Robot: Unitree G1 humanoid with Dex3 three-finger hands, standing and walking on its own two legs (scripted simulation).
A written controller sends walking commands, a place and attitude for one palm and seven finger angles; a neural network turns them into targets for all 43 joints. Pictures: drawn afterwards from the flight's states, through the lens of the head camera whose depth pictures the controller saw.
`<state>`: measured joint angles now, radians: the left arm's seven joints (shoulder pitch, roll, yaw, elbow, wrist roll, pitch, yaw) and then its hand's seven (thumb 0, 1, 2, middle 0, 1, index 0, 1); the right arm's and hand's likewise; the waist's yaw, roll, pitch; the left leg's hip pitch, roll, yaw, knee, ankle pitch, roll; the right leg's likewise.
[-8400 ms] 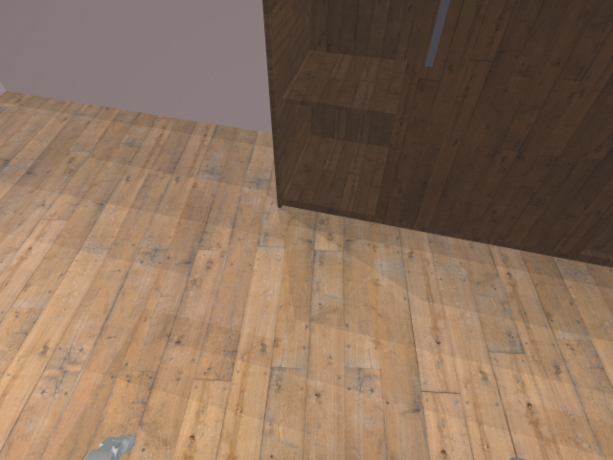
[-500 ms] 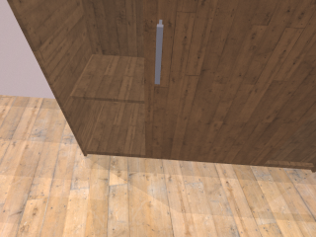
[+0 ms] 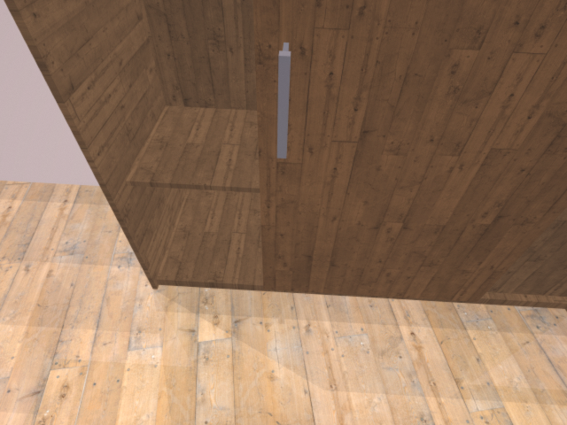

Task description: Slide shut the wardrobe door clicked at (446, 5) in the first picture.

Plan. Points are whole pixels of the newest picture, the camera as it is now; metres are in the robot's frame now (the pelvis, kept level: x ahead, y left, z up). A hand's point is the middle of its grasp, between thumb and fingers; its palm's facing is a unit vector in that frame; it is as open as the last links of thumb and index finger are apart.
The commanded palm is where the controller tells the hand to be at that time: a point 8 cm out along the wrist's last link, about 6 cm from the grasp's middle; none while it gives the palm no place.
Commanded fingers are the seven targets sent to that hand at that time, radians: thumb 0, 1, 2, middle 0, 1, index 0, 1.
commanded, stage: shuffle to correct the standing spot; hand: right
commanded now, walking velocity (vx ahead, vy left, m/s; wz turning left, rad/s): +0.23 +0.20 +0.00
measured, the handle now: (283, 104) +0.68 +0.04 +0.10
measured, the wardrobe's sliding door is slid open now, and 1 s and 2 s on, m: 0.43 0.43 0.43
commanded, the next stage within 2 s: come to a stop and stand still in 0.84 s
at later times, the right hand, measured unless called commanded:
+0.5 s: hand out of the picture +0.05 -0.07 -0.17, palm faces +0.06 +0.99 -0.15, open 7.4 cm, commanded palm none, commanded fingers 0.00 -0.90 -0.90 0.20 0.30 0.20 0.30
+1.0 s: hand (292, 352) +0.29 +0.00 -0.18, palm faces -0.01 +0.98 -0.20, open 7.4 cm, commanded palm none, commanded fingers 0.00 -0.90 -0.90 0.20 0.30 0.20 0.30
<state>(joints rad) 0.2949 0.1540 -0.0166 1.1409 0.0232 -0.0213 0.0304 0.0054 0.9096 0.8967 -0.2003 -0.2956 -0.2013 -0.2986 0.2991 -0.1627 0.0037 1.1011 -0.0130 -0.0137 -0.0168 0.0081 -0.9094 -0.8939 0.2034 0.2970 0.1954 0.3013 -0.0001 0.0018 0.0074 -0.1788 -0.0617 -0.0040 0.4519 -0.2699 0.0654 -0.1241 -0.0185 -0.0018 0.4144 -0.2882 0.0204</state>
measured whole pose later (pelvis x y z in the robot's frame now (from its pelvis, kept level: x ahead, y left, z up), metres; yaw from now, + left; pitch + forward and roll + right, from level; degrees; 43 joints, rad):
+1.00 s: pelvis +0.25 +0.20 -0.01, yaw +0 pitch +3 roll +0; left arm 0.26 0.20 0.06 1.02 0.04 0.00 0.02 0.00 0.92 0.90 -0.20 -0.30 -0.21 -0.30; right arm 0.26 -0.22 -0.05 0.96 -0.03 0.01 0.03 0.00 -0.91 -0.89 0.20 0.30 0.19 0.30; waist 0.02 0.02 0.03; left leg -0.36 0.08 0.04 0.57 -0.25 -0.03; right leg -0.35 -0.13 -0.05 0.60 -0.29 0.05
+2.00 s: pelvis +0.22 +0.13 +0.00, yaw +0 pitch -1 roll -1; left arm 0.28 0.16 0.00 1.13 0.01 0.01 0.02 0.00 0.93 0.90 -0.20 -0.30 -0.20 -0.30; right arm 0.33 -0.14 0.01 1.14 -0.02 0.00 -0.04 0.01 -0.91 -0.89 0.20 0.30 0.19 0.30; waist 0.01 0.01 0.00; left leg -0.07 -0.01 0.02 0.40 -0.30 0.02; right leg -0.23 0.05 -0.09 0.33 -0.09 -0.07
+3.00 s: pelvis +0.21 +0.11 +0.00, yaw -1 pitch -1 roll +1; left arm 0.27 0.15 -0.01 1.10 0.01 0.00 0.01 0.01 0.93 0.90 -0.20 -0.30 -0.20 -0.30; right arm 0.41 -0.16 0.02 1.08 -0.02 -0.01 -0.04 0.01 -0.91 -0.89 0.20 0.30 0.19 0.30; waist -0.01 0.05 0.00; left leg -0.12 0.00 0.04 0.44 -0.31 -0.01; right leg -0.31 0.06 -0.08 0.43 -0.11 -0.11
